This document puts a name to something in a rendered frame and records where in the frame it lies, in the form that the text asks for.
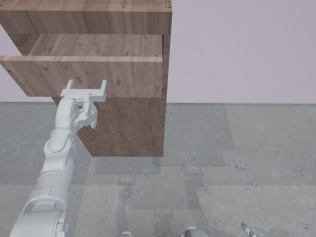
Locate handle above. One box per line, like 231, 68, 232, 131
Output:
60, 79, 108, 102

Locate cabinet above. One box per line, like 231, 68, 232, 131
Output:
0, 0, 173, 157

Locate robot right hand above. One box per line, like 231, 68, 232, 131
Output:
241, 222, 263, 237

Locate robot left hand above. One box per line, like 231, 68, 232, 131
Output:
55, 91, 98, 135

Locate robot left upper arm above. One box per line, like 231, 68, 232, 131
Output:
12, 208, 70, 237

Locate left robot forearm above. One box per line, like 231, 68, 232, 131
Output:
9, 128, 77, 237

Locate drawer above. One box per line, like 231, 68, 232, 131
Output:
0, 34, 163, 98

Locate right robot shin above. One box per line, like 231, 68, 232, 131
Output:
186, 226, 197, 231

